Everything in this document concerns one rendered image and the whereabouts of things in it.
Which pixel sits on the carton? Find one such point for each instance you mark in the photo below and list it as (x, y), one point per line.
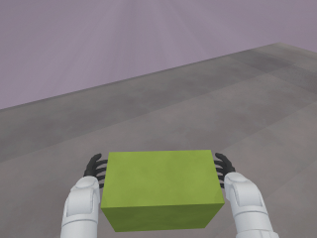
(161, 190)

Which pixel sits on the left robot forearm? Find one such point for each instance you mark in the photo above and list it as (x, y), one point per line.
(81, 210)

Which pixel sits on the right robot hand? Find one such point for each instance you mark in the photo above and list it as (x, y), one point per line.
(226, 165)

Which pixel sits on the right robot forearm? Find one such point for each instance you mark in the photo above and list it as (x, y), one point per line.
(248, 208)

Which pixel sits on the left robot hand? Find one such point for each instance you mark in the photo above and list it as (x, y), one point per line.
(91, 170)

